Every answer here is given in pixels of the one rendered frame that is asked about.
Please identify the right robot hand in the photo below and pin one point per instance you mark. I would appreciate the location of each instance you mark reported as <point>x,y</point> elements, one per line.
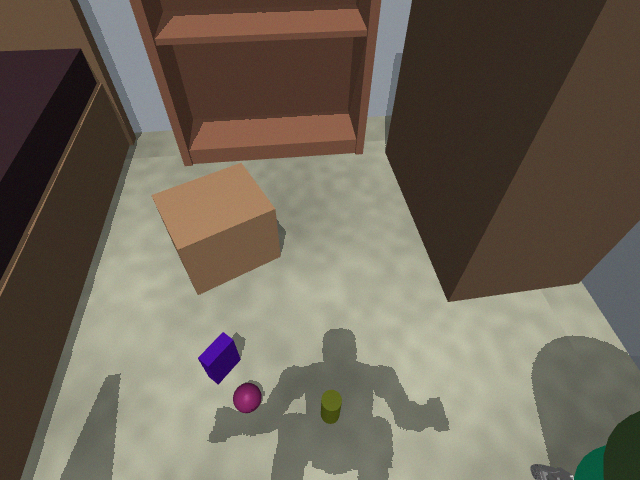
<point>543,472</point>

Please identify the bed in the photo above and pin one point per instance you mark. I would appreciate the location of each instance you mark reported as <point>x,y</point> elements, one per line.
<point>64,137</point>

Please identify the bookshelf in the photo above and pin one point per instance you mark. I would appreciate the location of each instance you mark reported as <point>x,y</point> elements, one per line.
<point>262,79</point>

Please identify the potted plant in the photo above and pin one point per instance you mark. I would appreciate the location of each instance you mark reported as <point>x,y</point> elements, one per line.
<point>619,459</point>

